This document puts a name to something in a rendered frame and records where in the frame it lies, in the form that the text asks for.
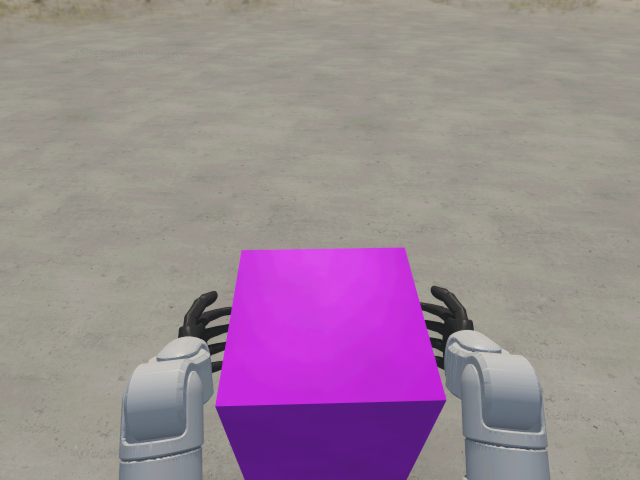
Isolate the right robot forearm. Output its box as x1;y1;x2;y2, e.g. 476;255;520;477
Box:
444;330;551;480

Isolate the robot right hand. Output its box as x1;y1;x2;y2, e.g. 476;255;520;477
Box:
420;286;474;370

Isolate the left robot forearm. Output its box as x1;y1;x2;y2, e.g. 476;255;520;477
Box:
119;336;214;480

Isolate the robot left hand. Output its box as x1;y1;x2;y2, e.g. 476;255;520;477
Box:
178;291;232;373

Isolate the carton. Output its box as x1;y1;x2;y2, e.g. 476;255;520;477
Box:
215;247;446;480

